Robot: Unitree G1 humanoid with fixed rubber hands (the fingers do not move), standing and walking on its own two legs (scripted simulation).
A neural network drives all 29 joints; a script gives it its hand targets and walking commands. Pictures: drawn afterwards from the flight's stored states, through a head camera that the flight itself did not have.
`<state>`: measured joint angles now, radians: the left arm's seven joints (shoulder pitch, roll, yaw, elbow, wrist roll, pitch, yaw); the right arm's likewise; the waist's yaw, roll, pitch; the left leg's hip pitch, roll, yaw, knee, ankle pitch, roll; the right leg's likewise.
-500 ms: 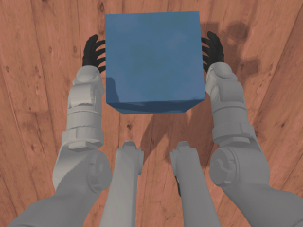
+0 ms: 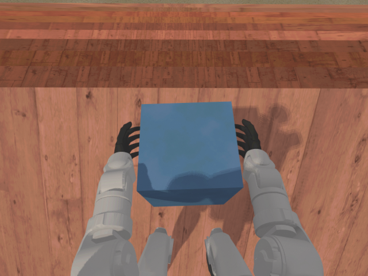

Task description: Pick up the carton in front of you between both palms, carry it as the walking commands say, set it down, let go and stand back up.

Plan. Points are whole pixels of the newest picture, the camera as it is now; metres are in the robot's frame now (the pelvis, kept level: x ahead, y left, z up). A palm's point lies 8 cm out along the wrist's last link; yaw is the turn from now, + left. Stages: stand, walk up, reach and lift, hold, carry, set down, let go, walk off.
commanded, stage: reach and lift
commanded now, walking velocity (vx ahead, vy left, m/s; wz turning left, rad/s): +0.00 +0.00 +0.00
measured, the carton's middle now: (187, 160) +0.38 +0.01 -0.11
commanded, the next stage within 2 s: hold in 1.50 s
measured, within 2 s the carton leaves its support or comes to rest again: neither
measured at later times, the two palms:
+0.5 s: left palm (103, 148) +0.33 +0.15 +0.11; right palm (282, 146) +0.33 -0.15 +0.11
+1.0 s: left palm (99, 145) +0.32 +0.15 +0.13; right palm (288, 144) +0.32 -0.15 +0.13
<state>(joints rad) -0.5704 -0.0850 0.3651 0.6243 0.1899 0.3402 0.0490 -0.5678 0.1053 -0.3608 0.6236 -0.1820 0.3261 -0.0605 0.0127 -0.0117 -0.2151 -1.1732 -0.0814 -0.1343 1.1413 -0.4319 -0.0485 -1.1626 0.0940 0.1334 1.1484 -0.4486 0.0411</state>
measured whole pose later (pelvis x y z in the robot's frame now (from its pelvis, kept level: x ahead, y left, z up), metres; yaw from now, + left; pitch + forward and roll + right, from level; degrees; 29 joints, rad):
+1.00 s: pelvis +0.03 +0.00 +0.10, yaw +0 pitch -3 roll +0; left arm -0.32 -0.16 0.29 0.38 0.28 0.63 0.00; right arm -0.31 0.16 -0.29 0.37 -0.29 0.62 0.00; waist 0.00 0.00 0.00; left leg -0.19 -0.04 -0.14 0.46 -0.21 -0.02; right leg -0.18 0.04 0.15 0.47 -0.23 0.02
